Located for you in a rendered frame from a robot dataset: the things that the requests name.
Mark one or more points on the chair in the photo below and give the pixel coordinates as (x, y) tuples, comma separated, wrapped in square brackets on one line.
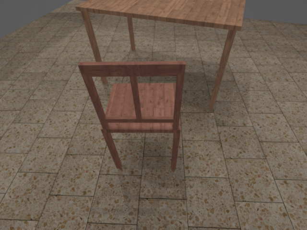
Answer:
[(137, 107)]

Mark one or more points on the table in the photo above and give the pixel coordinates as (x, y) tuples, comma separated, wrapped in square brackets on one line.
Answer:
[(222, 14)]

